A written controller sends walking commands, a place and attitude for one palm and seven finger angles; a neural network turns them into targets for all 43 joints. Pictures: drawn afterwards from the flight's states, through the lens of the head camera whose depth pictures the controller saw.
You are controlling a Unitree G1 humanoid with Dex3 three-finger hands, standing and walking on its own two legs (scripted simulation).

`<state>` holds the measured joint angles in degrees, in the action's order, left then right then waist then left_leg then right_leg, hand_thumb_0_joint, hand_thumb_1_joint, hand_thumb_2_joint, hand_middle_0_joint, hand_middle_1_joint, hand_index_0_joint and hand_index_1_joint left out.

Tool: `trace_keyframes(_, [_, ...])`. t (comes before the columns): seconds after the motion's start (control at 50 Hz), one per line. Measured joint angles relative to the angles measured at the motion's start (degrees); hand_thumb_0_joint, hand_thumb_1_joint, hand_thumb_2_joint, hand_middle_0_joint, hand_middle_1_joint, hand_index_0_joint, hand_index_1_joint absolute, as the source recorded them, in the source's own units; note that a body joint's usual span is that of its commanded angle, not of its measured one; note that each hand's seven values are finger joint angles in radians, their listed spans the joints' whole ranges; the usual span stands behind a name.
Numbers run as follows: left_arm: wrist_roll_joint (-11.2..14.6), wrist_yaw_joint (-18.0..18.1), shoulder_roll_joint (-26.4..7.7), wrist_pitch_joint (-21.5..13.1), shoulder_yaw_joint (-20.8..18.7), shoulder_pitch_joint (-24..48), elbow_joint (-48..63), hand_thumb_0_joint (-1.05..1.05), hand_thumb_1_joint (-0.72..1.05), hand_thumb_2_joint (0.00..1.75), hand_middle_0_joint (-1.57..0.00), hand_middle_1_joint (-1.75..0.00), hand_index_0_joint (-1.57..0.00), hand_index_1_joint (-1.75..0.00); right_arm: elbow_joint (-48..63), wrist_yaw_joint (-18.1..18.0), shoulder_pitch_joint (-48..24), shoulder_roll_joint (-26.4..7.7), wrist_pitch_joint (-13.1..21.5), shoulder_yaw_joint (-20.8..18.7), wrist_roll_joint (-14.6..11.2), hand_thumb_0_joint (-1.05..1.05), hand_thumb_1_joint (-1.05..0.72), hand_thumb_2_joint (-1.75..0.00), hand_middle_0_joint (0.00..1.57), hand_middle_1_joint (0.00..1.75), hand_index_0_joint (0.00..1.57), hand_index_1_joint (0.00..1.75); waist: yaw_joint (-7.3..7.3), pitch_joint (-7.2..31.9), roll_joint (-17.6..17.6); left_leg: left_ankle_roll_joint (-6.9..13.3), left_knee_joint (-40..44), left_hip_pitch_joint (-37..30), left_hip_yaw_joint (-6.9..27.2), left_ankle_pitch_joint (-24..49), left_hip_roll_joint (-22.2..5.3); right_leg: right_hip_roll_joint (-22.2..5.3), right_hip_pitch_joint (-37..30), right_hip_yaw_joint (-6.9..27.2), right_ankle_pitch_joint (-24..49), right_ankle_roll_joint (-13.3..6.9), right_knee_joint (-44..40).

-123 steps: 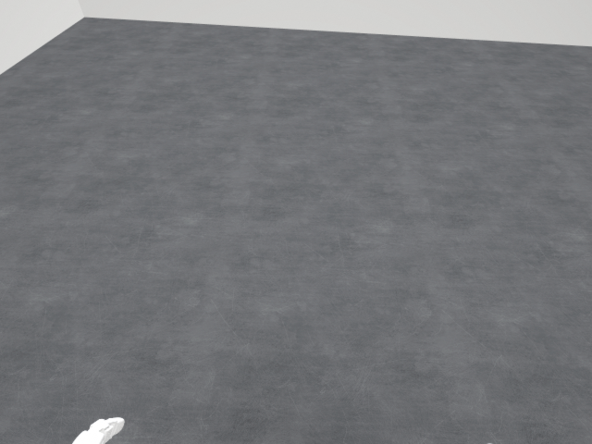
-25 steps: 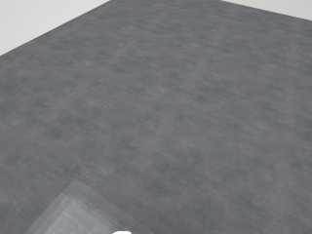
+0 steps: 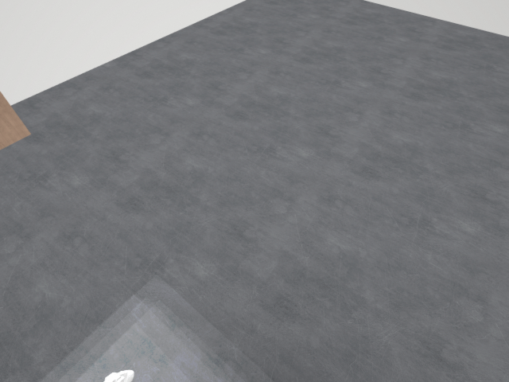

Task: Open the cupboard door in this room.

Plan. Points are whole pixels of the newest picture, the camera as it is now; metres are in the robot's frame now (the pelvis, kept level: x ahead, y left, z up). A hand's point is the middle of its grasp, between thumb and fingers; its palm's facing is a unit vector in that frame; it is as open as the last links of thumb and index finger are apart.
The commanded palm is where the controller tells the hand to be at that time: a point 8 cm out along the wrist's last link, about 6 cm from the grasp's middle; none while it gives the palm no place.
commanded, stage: turn or walk to find it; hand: left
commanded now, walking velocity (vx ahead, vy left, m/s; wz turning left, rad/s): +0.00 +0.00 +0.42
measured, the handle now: out of the picture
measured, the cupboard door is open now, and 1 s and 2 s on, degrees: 0 0 0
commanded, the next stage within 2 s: stand and wait in 1.36 s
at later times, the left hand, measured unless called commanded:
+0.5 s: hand out of the picture -0.05 +0.20 -0.18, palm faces +0.29 -0.93 -0.21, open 7.4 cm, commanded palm none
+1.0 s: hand out of the picture -0.07 +0.24 -0.16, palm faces +0.43 -0.87 -0.24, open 7.4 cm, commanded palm none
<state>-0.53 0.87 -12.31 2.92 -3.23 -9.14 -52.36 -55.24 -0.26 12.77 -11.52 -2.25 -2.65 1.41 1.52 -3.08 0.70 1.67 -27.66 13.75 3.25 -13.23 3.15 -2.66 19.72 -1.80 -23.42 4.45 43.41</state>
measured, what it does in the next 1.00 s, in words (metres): steps on the spot, turning left: right foot, then left foot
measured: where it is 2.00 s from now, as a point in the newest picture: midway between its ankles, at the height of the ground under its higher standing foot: outside the picture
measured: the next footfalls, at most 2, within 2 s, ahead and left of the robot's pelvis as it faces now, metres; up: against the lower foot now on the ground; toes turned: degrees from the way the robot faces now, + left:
right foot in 0.06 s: +0.04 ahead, -0.12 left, +0.00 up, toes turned -2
left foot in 0.52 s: -0.04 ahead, +0.11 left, +0.00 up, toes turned +20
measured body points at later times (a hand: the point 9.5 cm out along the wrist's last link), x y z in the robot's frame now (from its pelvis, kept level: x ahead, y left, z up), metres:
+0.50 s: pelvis -0.04 +0.00 -0.01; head -0.01 +0.02 +0.44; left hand -0.07 +0.24 -0.16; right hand +0.08 -0.24 -0.15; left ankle -0.07 +0.11 -0.73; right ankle +0.00 -0.12 -0.74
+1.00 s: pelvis -0.07 +0.02 +0.00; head -0.06 +0.03 +0.45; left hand -0.09 +0.29 -0.14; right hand +0.06 -0.19 -0.14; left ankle -0.07 +0.10 -0.74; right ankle -0.02 -0.12 -0.69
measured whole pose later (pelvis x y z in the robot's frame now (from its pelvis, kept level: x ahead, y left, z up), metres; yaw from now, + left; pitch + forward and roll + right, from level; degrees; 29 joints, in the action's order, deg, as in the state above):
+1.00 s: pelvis -0.07 +0.02 +0.00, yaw +25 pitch +0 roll -1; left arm -0.9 0.9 -12.7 3.7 -3.8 -8.8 -53.8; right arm -55.7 -0.5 14.7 -10.8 -1.9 -2.6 1.3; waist 2.2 -2.3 -0.1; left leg 4.3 -24.1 14.6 3.3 -9.1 4.8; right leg -3.0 21.7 -0.6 -24.2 5.0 49.7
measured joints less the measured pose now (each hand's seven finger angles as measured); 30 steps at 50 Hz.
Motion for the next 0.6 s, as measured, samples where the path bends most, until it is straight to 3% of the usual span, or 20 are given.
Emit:
trace_keyframes(0.04, [0.1,0.0,0.5,-0.7,0.3,0.1,0.8,0.01,0.91,0.89,-0.19,-0.3,-0.19,-0.3,-0.1,0.1,0.8,-0.6,-0.3,-0.4,-0.1,0.0,-0.91,-0.9,0.2,0.3,0.21,0.3,0.23,0.2,0.6,-0.8,-2.0,1.6,0.7,-0.6,0.4,0.6,-3.4,-0.5,4.5,-0.4,-7.8])
trace_keyframes(0.08, [-0.4,0.2,1.4,-1.7,0.6,0.1,1.1,0.0,0.91,0.89,-0.19,-0.3,-0.2,-0.3,-0.4,0.2,1.2,-1.5,-0.7,-1.0,-0.5,0.0,-0.91,-0.9,0.2,0.3,0.21,0.3,0.29,0.0,2.2,-1.8,-7.8,4.4,1.7,-5.3,0.3,1.3,-4.7,-1.9,6.7,-4.4,-10.8])
trace_keyframes(0.12, [-0.5,0.2,2.0,-2.0,1.2,-0.4,1.5,0.0,0.91,0.89,-0.2,-0.3,-0.2,-0.3,-0.8,0.3,1.8,-2.0,-1.5,-1.5,-0.3,0.0,-0.91,-0.9,0.2,0.3,0.21,0.3,0.48,-0.1,2.5,-2.3,-19.0,8.6,1.2,-11.5,0.7,0.7,-4.9,-3.4,6.4,-6.1,-10.6])
trace_keyframes(0.18, [-0.5,0.3,2.7,-1.7,1.4,-1.7,1.5,0.0,0.91,0.89,-0.2,-0.3,-0.2,-0.3,-1.6,0.9,2.3,-2.6,-2.3,-2.1,-0.1,0.01,-0.91,-0.9,0.2,0.3,0.2,0.3,0.3,0.2,2.3,-3.2,-33.1,13.1,-0.4,-9.9,-0.5,-0.1,-6.6,-5.1,7.4,-6.4,-13.3])
trace_keyframes(0.24, [-0.4,0.4,3.0,-1.8,1.6,-2.8,0.8,0.01,0.91,0.89,-0.2,-0.3,-0.2,-0.3,-2.1,1.2,2.7,-3.0,-2.4,-2.3,0.0,0.01,-0.91,-0.9,0.2,0.3,0.2,0.3,0.46,0.1,2.0,-4.4,-38.7,14.5,-1.0,-6.8,-2.7,-0.5,-7.7,-6.8,8.4,-6.5,-15.2])
trace_keyframes(0.36, [-0.9,0.4,3.1,-2.2,1.5,-4.3,-0.3,0.01,0.91,0.89,-0.2,-0.3,-0.2,-0.3,-3.0,1.1,2.1,-2.8,-2.9,-2.0,-0.2,0.01,-0.91,-0.9,0.19,0.3,0.2,0.3,-0.5,-0.6,0.5,-5.8,-31.6,11.0,-2.7,-9.5,-5.5,-2.1,-7.9,-10.0,8.5,-6.1,-15.2])
trace_keyframes(0.46, [-1.3,0.2,1.6,-1.9,0.9,-5.5,-1.6,0.01,0.91,0.89,-0.2,-0.3,-0.2,-0.3,-2.4,1.0,-0.6,-1.8,-2.3,-1.1,-0.7,0.01,-0.91,-0.9,0.19,0.3,0.2,0.3,-2.16,-1.5,-1.4,-5.1,-19.0,5.8,-5.7,-12.4,-5.6,-4.2,-6.4,-12.1,7.6,-4.8,-12.3])
trace_keyframes(0.5, [-1.2,0.1,0.6,-1.6,0.4,-5.9,-2.2,0.01,0.91,0.89,-0.2,-0.3,-0.2,-0.3,-1.5,1.0,-1.7,-1.4,-1.6,-0.8,-0.8,0.01,-0.91,-0.9,0.19,0.3,0.2,0.3,-2.38,-1.5,-2.1,-4.6,-12.5,3.1,-7.0,-9.6,-5.3,-5.2,-5.4,-13.0,6.8,-3.9,-10.1])
trace_keyframes(0.54, [-0.8,0.1,-0.7,-0.8,-0.1,-6.3,-2.8,0.01,0.91,0.89,-0.2,-0.3,-0.2,-0.3,-0.7,1.0,-2.6,-0.8,-0.5,-0.6,-0.7,0.01,-0.91,-0.9,0.19,0.3,0.2,0.3,-2.48,-1.4,-3.6,-1.9,-8.0,1.5,-7.7,-5.4,-4.1,-6.8,-3.4,-12.6,5.0,-2.8,-5.8])
trace_keyframes(0.6, [-0.8,0.3,-2.1,1.2,-0.8,-6.4,-3.9,0.01,0.91,0.89,-0.2,-0.3,-0.2,-0.3,0.3,0.8,-3.5,0.5,0.5,0.1,-0.5,0.0,-0.91,-0.9,0.19,0.3,0.2,0.3,-3.2,-1.0,-4.9,1.2,-7.9,1.5,-8.0,-5.8,-3.2,-5.2,1.8,-6.4,-4.3,-1.5,7.1])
